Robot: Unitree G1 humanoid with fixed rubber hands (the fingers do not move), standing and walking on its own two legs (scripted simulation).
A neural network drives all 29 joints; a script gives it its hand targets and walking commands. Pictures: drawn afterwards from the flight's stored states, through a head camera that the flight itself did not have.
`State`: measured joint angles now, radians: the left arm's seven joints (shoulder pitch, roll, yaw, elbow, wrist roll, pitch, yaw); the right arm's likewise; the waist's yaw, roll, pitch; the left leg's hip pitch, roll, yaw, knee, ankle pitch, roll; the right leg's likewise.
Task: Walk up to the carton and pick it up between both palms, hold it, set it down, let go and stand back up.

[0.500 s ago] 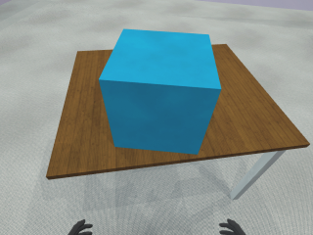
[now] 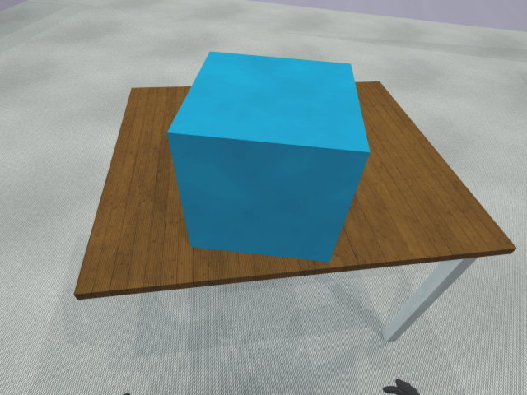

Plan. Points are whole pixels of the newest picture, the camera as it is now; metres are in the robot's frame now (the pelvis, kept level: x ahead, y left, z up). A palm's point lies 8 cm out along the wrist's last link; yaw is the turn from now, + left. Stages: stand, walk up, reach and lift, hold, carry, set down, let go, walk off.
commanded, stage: walk up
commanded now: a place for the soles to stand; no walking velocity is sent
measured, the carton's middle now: (269, 156) +0.56 -0.02 +0.05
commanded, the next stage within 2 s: none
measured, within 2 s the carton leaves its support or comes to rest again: neither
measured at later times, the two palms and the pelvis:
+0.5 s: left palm out of the picture +0.08 +0.22 -0.11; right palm (429, 368) +0.19 -0.28 -0.10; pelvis +0.05 -0.05 -0.01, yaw +7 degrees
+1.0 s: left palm out of the picture +0.12 +0.21 -0.08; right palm (445, 364) +0.20 -0.31 -0.09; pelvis +0.05 -0.07 +0.00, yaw +11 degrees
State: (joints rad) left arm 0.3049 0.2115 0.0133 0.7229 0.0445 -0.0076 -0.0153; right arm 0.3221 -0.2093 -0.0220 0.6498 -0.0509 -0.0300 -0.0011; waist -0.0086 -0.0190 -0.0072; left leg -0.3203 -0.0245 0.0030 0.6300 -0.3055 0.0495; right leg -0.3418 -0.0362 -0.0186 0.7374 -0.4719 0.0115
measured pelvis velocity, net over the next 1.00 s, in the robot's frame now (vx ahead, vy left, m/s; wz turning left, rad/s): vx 0.05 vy -0.07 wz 0.20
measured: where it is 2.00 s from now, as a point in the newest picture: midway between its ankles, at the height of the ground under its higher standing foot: outside the picture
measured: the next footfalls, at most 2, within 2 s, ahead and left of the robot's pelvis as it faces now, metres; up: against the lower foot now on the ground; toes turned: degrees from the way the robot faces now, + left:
left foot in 0.48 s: +0.12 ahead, +0.07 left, +0.00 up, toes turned +6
right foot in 0.66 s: +0.12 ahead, -0.16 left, +0.00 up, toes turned +5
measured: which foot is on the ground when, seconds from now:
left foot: down 0.00-0.18, up 0.20-0.46, down 0.48-1.00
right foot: down 0.00-0.50, up 0.52-0.64, down 0.66-1.00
